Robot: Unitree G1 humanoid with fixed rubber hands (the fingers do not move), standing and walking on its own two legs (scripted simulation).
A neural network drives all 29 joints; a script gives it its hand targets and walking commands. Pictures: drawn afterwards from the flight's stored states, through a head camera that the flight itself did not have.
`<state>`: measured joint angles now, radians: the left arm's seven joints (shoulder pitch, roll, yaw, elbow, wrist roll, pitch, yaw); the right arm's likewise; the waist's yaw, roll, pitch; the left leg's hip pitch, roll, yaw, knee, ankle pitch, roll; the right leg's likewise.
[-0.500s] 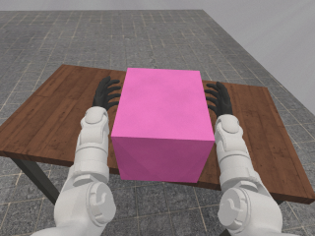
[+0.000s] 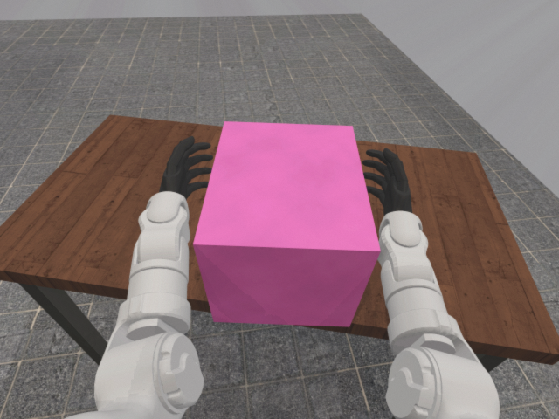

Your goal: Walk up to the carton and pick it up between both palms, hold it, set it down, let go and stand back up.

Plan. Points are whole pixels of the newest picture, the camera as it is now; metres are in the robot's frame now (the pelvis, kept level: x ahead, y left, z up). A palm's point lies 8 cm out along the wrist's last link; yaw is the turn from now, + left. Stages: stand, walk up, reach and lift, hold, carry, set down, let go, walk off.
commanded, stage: reach and lift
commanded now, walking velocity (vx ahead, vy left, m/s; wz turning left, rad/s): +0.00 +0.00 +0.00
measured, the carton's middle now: (285, 221) +0.43 +0.01 +0.06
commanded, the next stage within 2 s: none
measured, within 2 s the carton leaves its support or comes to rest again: leaves its support in 0.66 s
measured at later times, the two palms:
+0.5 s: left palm (175, 199) +0.39 +0.17 +0.15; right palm (397, 209) +0.39 -0.14 +0.14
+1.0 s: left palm (166, 199) +0.34 +0.16 +0.19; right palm (422, 222) +0.33 -0.15 +0.17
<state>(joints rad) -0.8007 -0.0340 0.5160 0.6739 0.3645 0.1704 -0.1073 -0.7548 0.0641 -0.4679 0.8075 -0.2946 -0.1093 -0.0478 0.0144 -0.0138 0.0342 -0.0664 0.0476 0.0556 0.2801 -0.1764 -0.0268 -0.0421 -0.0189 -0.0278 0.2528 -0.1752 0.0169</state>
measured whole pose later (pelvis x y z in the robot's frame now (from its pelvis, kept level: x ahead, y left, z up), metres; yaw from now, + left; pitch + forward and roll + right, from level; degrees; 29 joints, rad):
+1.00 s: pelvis -0.05 +0.00 +0.00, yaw +1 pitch -7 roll +0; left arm -0.86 0.02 0.37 0.70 0.29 0.38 0.00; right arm -0.81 -0.03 -0.34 0.97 -0.08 -0.02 -0.09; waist -0.02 -0.06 0.00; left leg -0.06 0.05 0.05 0.29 -0.10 -0.02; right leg -0.03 -0.02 -0.05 0.26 -0.11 0.01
